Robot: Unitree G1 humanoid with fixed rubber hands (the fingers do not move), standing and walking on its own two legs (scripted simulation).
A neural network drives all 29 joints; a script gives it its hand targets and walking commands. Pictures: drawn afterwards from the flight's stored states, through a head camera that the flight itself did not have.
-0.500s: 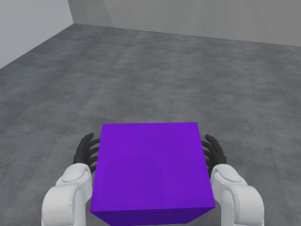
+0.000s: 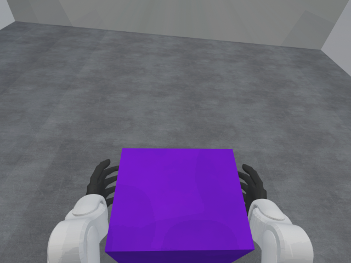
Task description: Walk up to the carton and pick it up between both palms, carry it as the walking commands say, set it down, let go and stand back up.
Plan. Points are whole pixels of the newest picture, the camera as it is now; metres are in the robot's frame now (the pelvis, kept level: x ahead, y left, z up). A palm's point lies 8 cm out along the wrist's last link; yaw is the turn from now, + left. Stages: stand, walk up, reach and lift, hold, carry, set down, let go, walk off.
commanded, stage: carry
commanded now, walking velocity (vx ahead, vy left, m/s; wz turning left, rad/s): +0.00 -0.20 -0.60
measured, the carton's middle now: (176, 216) +0.23 +0.00 +0.03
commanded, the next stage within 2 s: none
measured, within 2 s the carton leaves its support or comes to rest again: neither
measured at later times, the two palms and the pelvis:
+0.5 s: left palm (201, 210) +0.22 -0.04 +0.07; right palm out of the picture +0.15 -0.34 +0.08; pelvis -0.04 -0.14 -0.02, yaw -13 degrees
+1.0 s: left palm (257, 225) +0.18 -0.14 +0.10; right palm out of the picture +0.09 -0.43 +0.09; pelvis -0.09 -0.21 +0.00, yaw -17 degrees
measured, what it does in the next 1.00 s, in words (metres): steps to the right, turning right: right foot, then left foot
